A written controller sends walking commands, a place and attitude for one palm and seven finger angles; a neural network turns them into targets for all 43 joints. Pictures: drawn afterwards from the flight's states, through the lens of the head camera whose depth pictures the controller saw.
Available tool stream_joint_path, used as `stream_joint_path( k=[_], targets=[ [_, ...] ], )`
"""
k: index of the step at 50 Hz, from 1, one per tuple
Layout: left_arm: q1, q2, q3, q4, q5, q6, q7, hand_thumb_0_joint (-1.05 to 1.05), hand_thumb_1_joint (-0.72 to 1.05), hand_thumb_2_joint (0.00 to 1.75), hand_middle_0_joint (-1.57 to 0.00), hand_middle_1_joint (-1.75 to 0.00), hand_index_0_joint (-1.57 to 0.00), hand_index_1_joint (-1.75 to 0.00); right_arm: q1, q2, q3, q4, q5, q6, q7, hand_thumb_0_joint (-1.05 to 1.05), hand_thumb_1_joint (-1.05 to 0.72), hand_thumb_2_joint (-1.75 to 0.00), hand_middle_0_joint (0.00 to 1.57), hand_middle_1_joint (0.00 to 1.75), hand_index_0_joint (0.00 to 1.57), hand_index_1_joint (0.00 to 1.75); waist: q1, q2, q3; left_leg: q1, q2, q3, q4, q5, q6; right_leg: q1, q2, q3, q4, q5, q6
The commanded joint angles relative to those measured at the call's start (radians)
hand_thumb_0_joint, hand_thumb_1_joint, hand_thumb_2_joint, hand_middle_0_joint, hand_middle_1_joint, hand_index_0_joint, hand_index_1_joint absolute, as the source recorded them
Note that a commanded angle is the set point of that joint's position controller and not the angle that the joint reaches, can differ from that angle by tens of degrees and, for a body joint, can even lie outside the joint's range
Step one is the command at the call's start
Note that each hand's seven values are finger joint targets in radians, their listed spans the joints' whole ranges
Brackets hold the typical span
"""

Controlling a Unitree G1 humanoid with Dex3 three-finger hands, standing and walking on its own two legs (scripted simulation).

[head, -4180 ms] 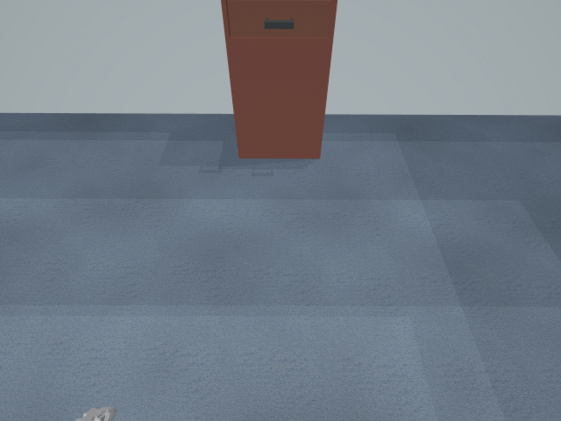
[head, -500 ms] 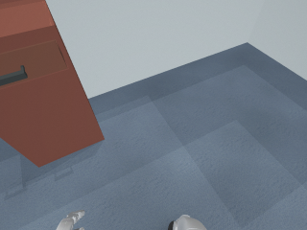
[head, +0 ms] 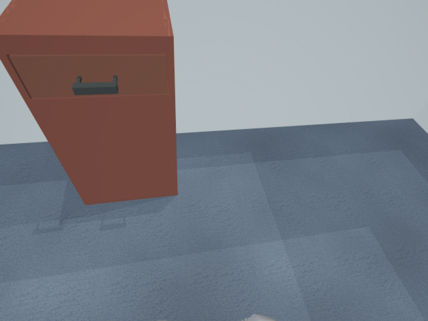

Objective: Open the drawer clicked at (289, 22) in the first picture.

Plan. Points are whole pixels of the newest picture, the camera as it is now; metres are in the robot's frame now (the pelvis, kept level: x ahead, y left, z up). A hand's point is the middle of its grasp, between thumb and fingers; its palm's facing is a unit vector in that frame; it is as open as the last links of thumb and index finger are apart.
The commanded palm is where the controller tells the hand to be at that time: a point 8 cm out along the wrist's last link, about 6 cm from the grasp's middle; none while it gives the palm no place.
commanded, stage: turn to face it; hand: left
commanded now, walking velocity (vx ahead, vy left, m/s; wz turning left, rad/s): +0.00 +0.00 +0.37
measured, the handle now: (96, 83) +0.73 +0.39 -0.02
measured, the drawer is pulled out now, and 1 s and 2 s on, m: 0.00 0.00 0.00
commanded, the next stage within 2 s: take the last steps up to it in 0.34 s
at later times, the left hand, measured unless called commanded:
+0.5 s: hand out of the picture +0.02 +0.13 -0.14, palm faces +0.21 -0.94 -0.25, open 7.4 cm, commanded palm none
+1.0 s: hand out of the picture -0.05 +0.18 -0.16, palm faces +0.32 -0.93 -0.18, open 7.4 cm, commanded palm none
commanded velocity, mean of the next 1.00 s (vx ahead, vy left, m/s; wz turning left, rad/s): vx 0.17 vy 0.03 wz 0.15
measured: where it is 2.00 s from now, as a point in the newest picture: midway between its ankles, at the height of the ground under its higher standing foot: (188, 305)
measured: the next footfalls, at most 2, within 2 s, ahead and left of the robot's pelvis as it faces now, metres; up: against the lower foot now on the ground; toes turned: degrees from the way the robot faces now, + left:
right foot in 0.36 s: +0.06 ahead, -0.15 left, +0.00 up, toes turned +3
left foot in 0.84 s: +0.02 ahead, +0.12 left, +0.00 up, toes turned +22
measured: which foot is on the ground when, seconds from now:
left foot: down 0.00-0.36, up 0.38-0.82, down 0.84-1.00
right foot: up 0.00-0.34, down 0.36-0.84, up 0.86-1.00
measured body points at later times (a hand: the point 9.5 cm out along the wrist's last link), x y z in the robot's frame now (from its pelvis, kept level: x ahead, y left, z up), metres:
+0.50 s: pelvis +0.00 -0.06 +0.01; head +0.02 -0.09 +0.46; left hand +0.00 +0.18 -0.12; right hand +0.11 -0.29 -0.15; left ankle -0.03 +0.08 -0.66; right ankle +0.02 -0.15 -0.72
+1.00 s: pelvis +0.04 +0.01 +0.02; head +0.05 +0.03 +0.47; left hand -0.07 +0.23 -0.14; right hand +0.14 -0.21 -0.13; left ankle -0.02 +0.10 -0.72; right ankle +0.07 -0.11 -0.66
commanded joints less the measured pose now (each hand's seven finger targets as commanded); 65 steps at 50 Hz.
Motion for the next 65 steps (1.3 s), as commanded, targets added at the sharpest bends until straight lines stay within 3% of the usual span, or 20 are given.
stream_joint_path(
  k=[1,11,15,16,18,19,23,33,36,39,40,42,43,46,51,59,61,62,63,65],
  targets=[
    [0.016,0.055,0.014,-0.072,0.003,-0.033,-0.010,0.00,0.90,0.90,-0.20,-0.30,-0.20,-0.30,0.002,-0.174,-0.027,-0.052,0.006,-0.024,-0.025,0.00,-0.90,-0.90,0.20,0.30,0.20,0.30,0.014,0.186,-0.109,0.204,0.216,-0.279,-0.354,0.403,0.089,-0.152,-0.009,0.141,0.196,0.117,0.034],
    [0.025,0.052,-0.009,-0.061,-0.006,-0.025,0.003,0.00,0.90,0.90,-0.20,-0.30,-0.20,-0.30,0.009,-0.204,-0.038,-0.025,0.004,0.002,-0.016,0.00,-0.90,-0.90,0.20,0.30,0.20,0.30,-0.020,0.207,-0.084,0.207,0.203,-0.312,-0.342,0.396,0.124,0.026,0.039,0.122,-0.158,0.029,0.036],
    [0.136,0.047,-0.013,-0.029,-0.010,-0.043,0.010,0.00,0.90,0.90,-0.20,-0.30,-0.20,-0.30,-0.048,-0.201,-0.040,-0.031,0.009,0.011,-0.010,0.00,-0.90,-0.90,0.20,0.30,0.20,0.30,0.029,0.197,-0.096,0.103,0.162,-0.313,-0.272,0.343,0.083,0.227,0.065,0.098,-0.433,0.190,0.023],
    [0.169,0.071,-0.012,-0.022,-0.006,-0.053,0.014,0.00,0.90,0.90,-0.20,-0.30,-0.20,-0.30,-0.055,-0.184,-0.038,-0.034,0.016,0.010,-0.006,0.00,-0.90,-0.90,0.20,0.30,0.20,0.30,0.047,0.142,-0.108,0.051,0.117,-0.289,-0.205,0.286,0.040,0.317,0.039,0.121,-0.581,0.286,0.020],
    [0.161,0.208,0.006,-0.038,0.012,-0.069,0.021,0.00,0.90,0.90,-0.20,-0.30,-0.20,-0.30,-0.060,-0.084,-0.021,-0.074,0.024,0.013,0.003,0.00,-0.90,-0.90,0.20,0.30,0.20,0.30,0.045,-0.244,-0.058,-0.163,-0.084,-0.106,0.133,-0.219,-0.074,0.341,-0.331,0.464,-0.716,0.464,-0.143],
    [0.151,0.190,0.004,-0.048,0.004,-0.071,0.022,0.00,0.90,0.90,-0.20,-0.30,-0.20,-0.30,-0.075,-0.124,-0.031,-0.066,0.012,0.034,-0.001,0.00,-0.90,-0.90,0.20,0.30,0.20,0.30,0.054,-0.242,-0.056,-0.126,-0.051,-0.186,0.278,-0.246,-0.067,0.214,-0.340,0.467,-0.735,0.407,-0.186],
    [0.047,0.110,-0.012,-0.069,0.007,-0.073,0.019,0.00,0.90,0.90,-0.20,-0.30,-0.20,-0.30,-0.012,-0.106,-0.032,0.003,0.008,0.041,0.011,0.00,-0.90,-0.90,0.20,0.30,0.20,0.30,-0.002,-0.106,-0.001,-0.149,-0.027,-0.147,0.470,-0.060,-0.088,0.205,-0.191,0.243,-0.704,0.360,-0.143],
    [0.266,0.125,0.001,0.054,0.018,-0.107,0.003,0.00,0.90,0.90,-0.20,-0.30,-0.20,-0.30,-0.145,-0.076,-0.013,-0.022,0.003,0.002,0.032,0.00,-0.90,-0.90,0.20,0.30,0.20,0.30,0.104,-0.084,0.006,-0.193,0.018,-0.074,0.139,-0.086,-0.084,0.413,-0.269,0.301,-0.799,0.101,-0.183],
    [0.253,0.131,0.002,0.077,0.021,-0.106,-0.001,0.00,0.90,0.90,-0.20,-0.30,-0.20,-0.30,-0.118,-0.055,-0.004,-0.015,0.009,-0.009,0.033,0.00,-0.90,-0.90,0.20,0.30,0.20,0.30,0.089,-0.114,-0.001,-0.086,0.006,-0.043,0.018,-0.110,-0.065,0.362,-0.262,0.265,-0.788,0.104,-0.179],
    [0.196,0.126,0.000,0.091,0.008,-0.094,-0.005,0.00,0.90,0.90,-0.20,-0.30,-0.20,-0.30,0.020,-0.052,0.006,0.036,0.010,-0.026,0.022,0.00,-0.90,-0.90,0.20,0.30,0.20,0.30,0.019,-0.087,-0.018,0.210,-0.032,0.030,-0.231,0.035,-0.058,0.192,-0.178,0.152,-0.703,0.042,-0.123],
    [0.180,0.101,-0.006,0.090,0.004,-0.090,-0.008,0.00,0.90,0.90,-0.20,-0.30,-0.20,-0.30,0.094,-0.083,0.001,0.067,0.011,-0.033,0.013,0.00,-0.90,-0.90,0.20,0.30,0.20,0.30,-0.014,0.005,-0.032,0.346,-0.017,0.012,-0.289,0.026,-0.058,0.100,-0.132,0.103,-0.626,0.011,-0.092],
    [0.123,-0.004,-0.030,0.038,0.004,-0.084,-0.019,0.00,0.90,0.90,-0.20,-0.30,-0.20,-0.30,0.262,-0.232,-0.033,0.102,-0.001,-0.036,-0.006,0.00,-0.90,-0.90,0.20,0.30,0.20,0.30,-0.090,0.368,0.002,0.449,0.316,-0.437,-0.493,-0.236,0.079,-0.193,0.035,-0.037,-0.187,-0.089,-0.017],
    [0.062,0.010,-0.028,0.008,0.015,-0.086,-0.018,0.00,0.90,0.90,-0.20,-0.30,-0.20,-0.30,0.271,-0.229,-0.032,0.108,-0.002,-0.033,-0.010,0.00,-0.90,-0.90,0.20,0.30,0.20,0.30,-0.094,0.298,0.046,0.381,0.354,-0.504,-0.526,-0.291,0.132,-0.241,0.018,0.047,-0.053,-0.102,-0.037],
    [0.063,0.022,-0.020,0.046,0.012,-0.088,-0.035,0.00,0.90,0.90,-0.20,-0.30,-0.20,-0.30,0.151,-0.125,0.001,0.091,0.006,-0.054,-0.022,0.00,-0.90,-0.90,0.20,0.30,0.20,0.30,-0.027,0.198,0.089,0.268,0.265,-0.343,-0.526,-0.100,0.108,-0.220,-0.039,0.124,0.099,0.099,-0.040],
    [0.077,-0.005,-0.026,0.055,0.008,-0.075,-0.036,0.00,0.90,0.90,-0.20,-0.30,-0.20,-0.30,0.164,-0.103,0.002,0.112,0.010,-0.081,-0.028,0.00,-0.90,-0.90,0.20,0.30,0.20,0.30,0.010,0.144,0.058,0.286,0.216,-0.194,-0.502,0.258,0.127,-0.157,-0.034,0.104,-0.005,0.196,-0.012],
    [-0.040,-0.008,-0.017,-0.005,0.005,-0.084,-0.041,0.00,0.90,0.90,-0.20,-0.30,-0.20,-0.30,0.199,-0.119,-0.009,0.161,-0.004,-0.074,-0.026,0.00,-0.90,-0.90,0.20,0.30,0.20,0.30,0.007,0.154,0.097,0.233,0.217,-0.140,-0.408,0.290,0.101,0.038,0.027,0.044,-0.325,0.240,-0.042],
    [0.127,0.037,-0.003,0.045,0.009,-0.099,-0.037,0.00,0.90,0.90,-0.20,-0.30,-0.20,-0.30,0.193,-0.108,-0.005,0.168,0.003,-0.073,-0.024,0.00,-0.90,-0.90,0.20,0.30,0.20,0.30,0.089,0.072,0.004,0.175,0.148,-0.078,-0.169,0.390,0.054,0.308,0.066,0.036,-0.455,0.294,-0.066],
    [0.272,0.110,0.014,0.086,0.017,-0.116,-0.028,0.00,0.90,0.90,-0.20,-0.30,-0.20,-0.30,0.204,-0.076,-0.001,0.160,0.015,-0.080,-0.017,0.00,-0.90,-0.90,0.20,0.30,0.20,0.30,0.145,-0.056,-0.101,0.021,0.076,-0.011,0.102,0.280,0.010,0.543,-0.087,0.222,-0.506,0.284,-0.121],
    [0.379,0.215,0.035,0.110,0.008,-0.120,-0.019,0.00,0.90,0.90,-0.20,-0.30,-0.20,-0.30,0.235,-0.032,0.008,0.127,0.021,-0.085,-0.012,0.00,-0.90,-0.90,0.20,0.30,0.20,0.30,0.145,-0.278,-0.200,-0.188,-0.052,0.014,0.417,-0.232,-0.031,0.693,-0.343,0.603,-0.642,0.402,-0.225],
    [0.241,0.179,0.025,0.077,-0.006,-0.115,-0.010,0.00,0.90,0.90,-0.20,-0.30,-0.20,-0.30,0.135,-0.059,-0.007,0.111,0.019,-0.072,-0.012,0.00,-0.90,-0.90,0.20,0.30,0.20,0.30,0.114,-0.120,-0.114,-0.252,0.017,-0.130,0.632,-0.176,-0.022,0.495,-0.345,0.615,-0.741,0.196,-0.265]
  ],
)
